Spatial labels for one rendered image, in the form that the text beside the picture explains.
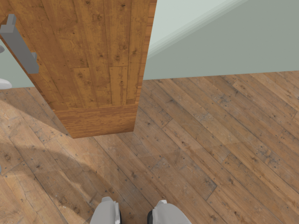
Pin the cupboard door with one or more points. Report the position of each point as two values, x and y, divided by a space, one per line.
89 52

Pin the robot left hand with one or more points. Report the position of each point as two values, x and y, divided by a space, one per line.
4 84

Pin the handle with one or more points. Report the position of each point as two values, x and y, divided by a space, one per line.
16 43

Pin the right robot shin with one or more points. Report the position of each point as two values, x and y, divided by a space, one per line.
161 202

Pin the left robot thigh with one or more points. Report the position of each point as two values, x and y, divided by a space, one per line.
107 212

